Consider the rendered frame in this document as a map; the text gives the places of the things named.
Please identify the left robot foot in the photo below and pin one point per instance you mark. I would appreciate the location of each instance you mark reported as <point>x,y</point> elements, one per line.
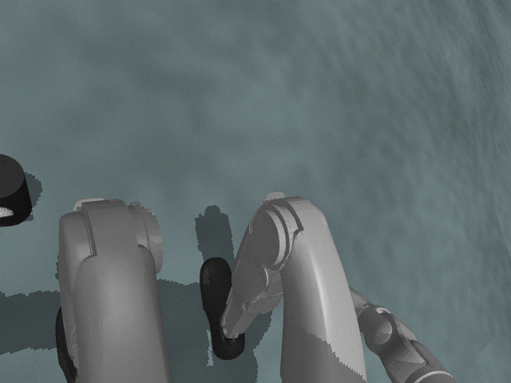
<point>64,359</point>

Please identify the right robot hand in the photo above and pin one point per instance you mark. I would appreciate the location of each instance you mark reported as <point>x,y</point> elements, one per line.
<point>359,301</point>

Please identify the can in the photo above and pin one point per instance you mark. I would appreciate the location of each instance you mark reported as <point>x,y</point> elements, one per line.
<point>14,193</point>

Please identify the right robot arm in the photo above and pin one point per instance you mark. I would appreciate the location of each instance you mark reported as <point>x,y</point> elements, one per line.
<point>405,360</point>

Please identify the right robot foot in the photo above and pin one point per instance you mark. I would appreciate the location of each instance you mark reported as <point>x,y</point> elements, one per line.
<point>215,285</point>

